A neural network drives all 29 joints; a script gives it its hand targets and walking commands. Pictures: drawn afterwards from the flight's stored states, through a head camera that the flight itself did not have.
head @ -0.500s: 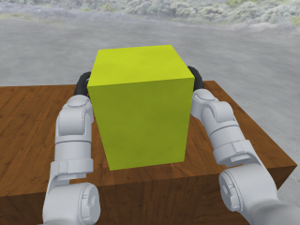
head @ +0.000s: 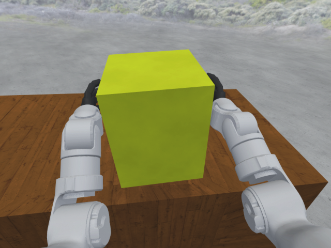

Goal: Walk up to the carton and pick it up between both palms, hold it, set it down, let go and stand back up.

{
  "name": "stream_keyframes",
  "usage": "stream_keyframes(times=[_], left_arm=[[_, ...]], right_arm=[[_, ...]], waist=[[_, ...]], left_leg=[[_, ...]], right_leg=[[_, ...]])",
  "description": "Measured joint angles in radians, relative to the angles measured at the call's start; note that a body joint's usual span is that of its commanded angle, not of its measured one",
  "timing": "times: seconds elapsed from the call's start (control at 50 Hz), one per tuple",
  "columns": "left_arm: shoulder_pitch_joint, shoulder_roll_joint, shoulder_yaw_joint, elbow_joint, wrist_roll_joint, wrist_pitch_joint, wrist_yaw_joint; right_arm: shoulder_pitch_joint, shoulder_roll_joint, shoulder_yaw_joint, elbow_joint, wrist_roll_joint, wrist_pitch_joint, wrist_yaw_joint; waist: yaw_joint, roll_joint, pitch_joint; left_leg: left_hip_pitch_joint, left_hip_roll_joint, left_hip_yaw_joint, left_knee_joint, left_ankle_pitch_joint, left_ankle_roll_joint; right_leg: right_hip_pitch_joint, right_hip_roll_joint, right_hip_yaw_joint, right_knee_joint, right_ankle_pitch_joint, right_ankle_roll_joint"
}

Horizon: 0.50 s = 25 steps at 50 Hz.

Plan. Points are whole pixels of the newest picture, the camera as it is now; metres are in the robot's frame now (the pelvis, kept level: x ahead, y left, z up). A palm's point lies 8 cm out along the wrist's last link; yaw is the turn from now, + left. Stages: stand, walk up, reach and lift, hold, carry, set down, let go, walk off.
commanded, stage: hold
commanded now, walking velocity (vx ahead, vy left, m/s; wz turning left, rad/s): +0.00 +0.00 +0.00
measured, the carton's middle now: (156, 116) +0.37 +0.01 +0.21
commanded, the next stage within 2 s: none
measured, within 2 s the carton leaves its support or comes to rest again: neither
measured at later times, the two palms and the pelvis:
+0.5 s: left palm (90, 109) +0.36 +0.16 +0.24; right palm (216, 99) +0.37 -0.13 +0.26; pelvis +0.00 +0.00 +0.00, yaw +0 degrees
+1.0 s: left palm (90, 109) +0.36 +0.16 +0.24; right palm (217, 100) +0.36 -0.13 +0.26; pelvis +0.00 +0.00 +0.00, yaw +0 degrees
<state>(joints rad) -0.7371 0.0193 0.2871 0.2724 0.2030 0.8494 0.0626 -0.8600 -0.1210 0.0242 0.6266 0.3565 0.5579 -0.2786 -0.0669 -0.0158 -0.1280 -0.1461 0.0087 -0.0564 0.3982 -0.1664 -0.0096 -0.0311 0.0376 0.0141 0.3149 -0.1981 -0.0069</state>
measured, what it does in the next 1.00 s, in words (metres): stands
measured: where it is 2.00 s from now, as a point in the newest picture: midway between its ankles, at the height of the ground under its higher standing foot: outside the picture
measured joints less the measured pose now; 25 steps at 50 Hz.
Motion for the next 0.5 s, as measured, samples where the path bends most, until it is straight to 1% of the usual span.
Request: stream_keyframes(times=[0.24, 0.32, 0.4, 0.5], left_arm=[[-0.001, 0.000, 0.001, 0.001, 0.000, 0.000, 0.000], [0.002, 0.006, -0.008, -0.007, -0.014, -0.006, 0.006], [-0.012, 0.005, 0.002, 0.008, -0.014, -0.005, 0.007], [-0.016, 0.008, 0.004, 0.015, -0.014, -0.002, 0.006]], right_arm=[[0.000, 0.000, 0.000, 0.000, 0.000, 0.001, 0.000], [0.002, -0.002, 0.001, -0.018, -0.002, 0.004, -0.003], [-0.015, 0.002, -0.014, 0.000, -0.002, 0.007, -0.002], [-0.031, 0.001, -0.014, 0.019, 0.000, 0.009, -0.001]], waist=[[0.000, 0.000, 0.000], [0.002, 0.001, -0.013], [0.005, -0.005, -0.018], [0.001, -0.009, -0.017]], left_leg=[[0.000, 0.000, -0.001, 0.000, 0.000, 0.000], [-0.014, 0.001, -0.002, 0.008, -0.003, 0.000], [-0.014, 0.001, 0.000, 0.004, -0.002, -0.001], [-0.014, 0.001, -0.003, 0.002, 0.000, -0.002]], right_leg=[[0.000, 0.000, 0.000, 0.000, 0.000, 0.000], [-0.014, 0.002, 0.000, 0.006, -0.002, -0.001], [-0.017, 0.002, 0.003, 0.008, -0.002, -0.002], [-0.016, 0.003, 0.001, 0.004, 0.000, -0.002]])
